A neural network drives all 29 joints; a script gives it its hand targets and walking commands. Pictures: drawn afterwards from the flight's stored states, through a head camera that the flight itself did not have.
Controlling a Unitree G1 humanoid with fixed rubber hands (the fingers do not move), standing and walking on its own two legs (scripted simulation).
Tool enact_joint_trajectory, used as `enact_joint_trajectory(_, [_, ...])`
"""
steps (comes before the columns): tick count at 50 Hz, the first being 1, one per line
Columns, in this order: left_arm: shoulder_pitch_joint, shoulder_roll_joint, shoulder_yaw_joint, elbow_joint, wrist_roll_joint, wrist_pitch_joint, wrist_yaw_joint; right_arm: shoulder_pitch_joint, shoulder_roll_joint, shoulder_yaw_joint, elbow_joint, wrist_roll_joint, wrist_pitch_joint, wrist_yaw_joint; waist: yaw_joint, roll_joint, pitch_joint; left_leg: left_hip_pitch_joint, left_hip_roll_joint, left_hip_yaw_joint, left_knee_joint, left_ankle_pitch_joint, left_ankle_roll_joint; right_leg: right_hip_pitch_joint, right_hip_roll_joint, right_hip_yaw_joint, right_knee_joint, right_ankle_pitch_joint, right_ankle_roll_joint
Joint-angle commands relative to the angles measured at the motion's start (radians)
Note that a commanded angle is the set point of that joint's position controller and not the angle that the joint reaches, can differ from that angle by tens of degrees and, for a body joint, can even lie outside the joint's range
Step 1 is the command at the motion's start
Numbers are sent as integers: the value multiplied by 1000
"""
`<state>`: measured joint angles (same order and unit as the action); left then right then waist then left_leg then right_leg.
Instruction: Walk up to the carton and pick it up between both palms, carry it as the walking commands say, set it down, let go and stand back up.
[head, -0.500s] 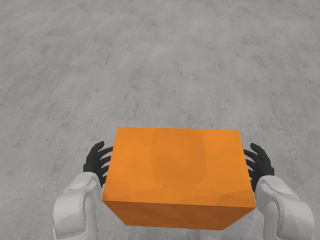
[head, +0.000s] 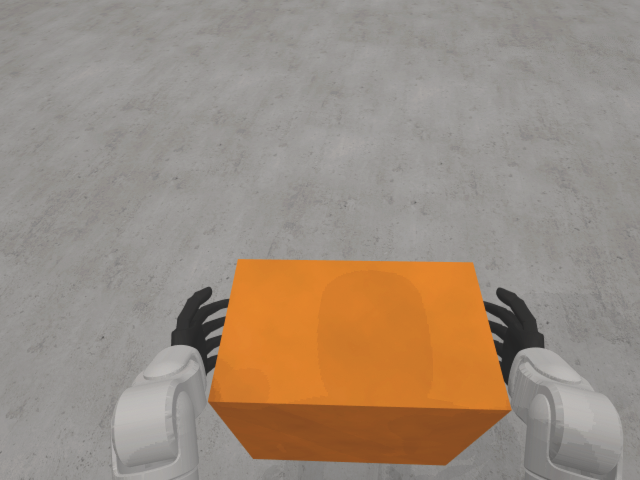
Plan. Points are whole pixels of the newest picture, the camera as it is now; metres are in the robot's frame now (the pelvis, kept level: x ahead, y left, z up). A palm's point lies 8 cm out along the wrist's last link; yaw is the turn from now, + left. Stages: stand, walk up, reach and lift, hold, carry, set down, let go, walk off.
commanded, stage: carry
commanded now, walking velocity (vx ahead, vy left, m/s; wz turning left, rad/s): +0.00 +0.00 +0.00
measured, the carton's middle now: (350, 371) +0.26 +0.00 -0.01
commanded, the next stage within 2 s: none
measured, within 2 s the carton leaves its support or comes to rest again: neither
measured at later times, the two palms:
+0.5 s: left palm (199, 288) +0.34 +0.19 +0.07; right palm (483, 288) +0.34 -0.16 +0.07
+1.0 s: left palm (189, 257) +0.39 +0.22 +0.07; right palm (458, 263) +0.38 -0.14 +0.07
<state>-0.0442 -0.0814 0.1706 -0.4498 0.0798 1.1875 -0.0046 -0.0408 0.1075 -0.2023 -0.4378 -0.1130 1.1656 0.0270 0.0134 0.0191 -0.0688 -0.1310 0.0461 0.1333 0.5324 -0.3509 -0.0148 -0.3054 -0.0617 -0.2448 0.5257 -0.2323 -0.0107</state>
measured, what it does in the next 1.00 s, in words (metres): walks ahead: right foot, then left foot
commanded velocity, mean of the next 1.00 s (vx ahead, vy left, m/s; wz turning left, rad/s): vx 0.00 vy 0.00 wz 0.00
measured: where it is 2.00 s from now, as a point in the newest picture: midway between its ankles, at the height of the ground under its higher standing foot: outside the picture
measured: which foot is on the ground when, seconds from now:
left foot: down 0.00-0.32, up 0.34-0.48, down 0.50-1.00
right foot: down 0.00-0.14, up 0.16-0.30, down 0.32-1.00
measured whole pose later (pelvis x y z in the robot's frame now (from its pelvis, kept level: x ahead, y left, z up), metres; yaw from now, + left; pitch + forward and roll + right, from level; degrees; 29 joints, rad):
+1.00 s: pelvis +0.13 +0.05 -0.01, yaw -1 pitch +3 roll -1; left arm -0.11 -0.07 0.17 -0.37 0.09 1.21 0.00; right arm -0.08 0.07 -0.20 -0.38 -0.12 1.20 0.02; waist 0.00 0.00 -0.09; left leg -0.19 0.02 0.10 0.54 -0.40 0.02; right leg -0.31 -0.04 -0.18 0.56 -0.30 -0.03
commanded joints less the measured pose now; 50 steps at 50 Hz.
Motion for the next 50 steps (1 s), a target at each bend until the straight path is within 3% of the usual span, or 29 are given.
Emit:
enact_joint_trajectory(1, [-484, -764, -815, -129, -391, -2, -205, -457, 712, 797, -124, 383, 18, 193, -4, -12, -314, -3, 92, -6, 113, 896, -21, 315, -58, 26, -26, 727, -13])
enact_joint_trajectory(3, [-481, -773, -818, -126, -386, -4, -202, -446, 716, 808, -123, 391, 21, 194, -8, -157, -311, -241, 24, 8, -35, 225, -39, 559, -148, 118, 17, 1175, -76])
enact_joint_trajectory(4, [-482, -768, -816, -125, -381, -5, -198, -432, 723, 812, -122, 397, 22, 196, -18, -182, -285, -267, -5, 12, -190, 46, -37, 601, -163, 132, 41, 1261, -83])
enact_joint_trajectory(5, [-463, -755, -809, -121, -375, -7, -191, -437, 720, 817, -132, 408, 23, 200, -25, -147, -262, -154, -9, 9, -388, 162, -34, 522, -141, 106, 72, 1216, -59])
enact_joint_trajectory(6, [-444, -733, -801, -126, -373, -8, -186, -438, 712, 807, -127, 408, 23, 201, -21, -66, -238, 25, 33, -21, -416, 490, -28, 343, -105, 60, 120, 916, -23])
enact_joint_trajectory(7, [-444, -720, -796, -134, -376, -6, -182, -419, 703, 796, -113, 409, 24, 202, -27, 81, -227, 300, 110, -62, -289, 965, -7, 23, -56, 4, 206, 451, 15])
enact_joint_trajectory(8, [-444, -710, -786, -120, -371, 0, -180, -403, 707, 783, -92, 404, 28, 202, -36, 262, -200, 589, 186, -126, -99, 1515, 31, -384, 46, -60, 290, -248, 63])
enact_joint_trajectory(9, [-442, -725, -788, -111, -371, 1, -181, -402, 696, 768, -97, 400, 27, 201, -51, 244, -183, 685, 225, -167, -14, 1733, 66, -557, 109, -46, 306, -345, 63])
enact_joint_trajectory(11, [-427, -756, -791, -120, -360, 3, -182, -383, 708, 773, -116, 393, 27, 196, -50, 142, -213, 568, 230, -140, -34, 1475, 72, -453, 118, 3, 205, -176, 41])
enact_joint_trajectory(13, [-468, -770, -807, -162, -369, 0, -178, -441, 709, 797, -178, 407, 16, 196, -30, 178, -237, 348, 158, -16, -5, 1352, 46, -144, 133, -10, 3, 45, 4])
enact_joint_trajectory(14, [-487, -773, -814, -179, -370, 1, -173, -450, 704, 798, -189, 403, 14, 196, -17, 180, -259, 257, 152, 17, 59, 1294, 41, 13, 124, -10, -107, 186, -7])
enact_joint_trajectory(15, [-475, -775, -816, -181, -367, 2, -170, -457, 698, 797, -190, 401, 16, 197, 9, 146, -287, 149, 144, 44, 141, 1140, 16, 200, 77, 16, -223, 392, -24])
enact_joint_trajectory(16, [-450, -773, -815, -171, -364, 4, -172, -438, 684, 793, -177, 399, 20, 197, 16, 64, -326, -27, 108, 25, 262, 729, -12, 417, -55, 118, -175, 749, -84])
enact_joint_trajectory(17, [-436, -778, -807, -129, -352, 3, -171, -430, 679, 790, -144, 386, 26, 202, 13, -147, -332, -232, -25, -9, 443, -135, -18, 534, -267, 348, -60, 1362, -201])
enact_joint_trajectory(18, [-450, -767, -814, -140, -345, -6, -167, -422, 711, 800, -133, 406, 23, 203, 4, -128, -398, -232, -8, -153, 512, -242, -5, 493, -329, 399, -73, 1334, -285])
enact_joint_trajectory(19, [-449, -771, -815, -128, -344, -10, -165, -434, 712, 814, -124, 412, 22, 203, -2, -86, -375, -246, 13, -190, 457, -271, 0, 431, -320, 378, -93, 1073, -285])
enact_joint_trajectory(20, [-429, -778, -811, -114, -339, -13, -165, -423, 715, 817, -108, 409, 22, 203, -6, -74, -342, -252, 45, -194, 329, -303, 0, 377, -294, 340, -109, 859, -248])
enact_joint_trajectory(21, [-430, -784, -811, -130, -345, -16, -167, -425, 721, 818, -116, 413, 19, 203, -11, -87, -318, -242, 56, -165, 194, -290, -9, 333, -267, 313, -129, 737, -213])
enact_joint_trajectory(22, [-437, -788, -808, -133, -353, -18, -171, -425, 727, 808, -124, 415, 15, 204, -17, -119, -323, -153, 32, -100, 108, -196, -11, 255, -233, 262, -155, 670, -183])
enact_joint_trajectory(24, [-452, -776, -802, -109, -366, -16, -185, -432, 720, 796, -114, 393, 17, 203, -27, -137, -315, -25, 2, -28, -58, 29, 1, 128, -171, 200, -177, 349, -107])
enact_joint_trajectory(25, [-452, -770, -796, -104, -364, -16, -191, -445, 718, 791, -112, 388, 20, 204, -21, -116, -287, -13, 11, -40, -91, 75, 8, 80, -143, 193, -175, 195, -72])
enact_joint_trajectory(26, [-463, -761, -793, -100, -360, -14, -194, -449, 725, 788, -97, 383, 22, 204, -19, -84, -263, -30, 62, -98, -110, 99, 16, 43, -116, 186, -165, 66, -39])
enact_joint_trajectory(27, [-496, -758, -803, -110, -366, -12, -198, -472, 719, 789, -93, 381, 18, 202, -14, -19, -236, -93, 132, -173, -122, 105, 22, 68, -78, 163, -134, 32, -16])
enact_joint_trajectory(28, [-515, -761, -806, -111, -369, -9, -197, -492, 717, 789, -95, 389, 18, 200, -8, 9, -223, -137, 162, -188, -127, 128, 23, 119, -70, 170, -108, 75, -11])
enact_joint_trajectory(32, [-507, -751, -794, -57, -371, 3, -188, -469, 712, 785, -72, 388, 33, 192, -10, 10, -287, -62, 137, -128, -49, 470, 12, 164, -98, 176, -15, 408, -28])
enact_joint_trajectory(35, [-495, -755, -777, -28, -365, 8, -191, -457, 713, 777, -45, 383, 37, 197, -9, 19, -312, -16, 144, -126, -24, 627, 14, 161, -98, 168, 27, 455, -26])
enact_joint_trajectory(50, [-552, -787, -771, -40, -376, 14, -191, -529, 740, 784, -63, 397, 46, 201, -12, 0, -299, 1, 133, -124, -27, 600, 20, 172, -101, 175, 28, 431, -24])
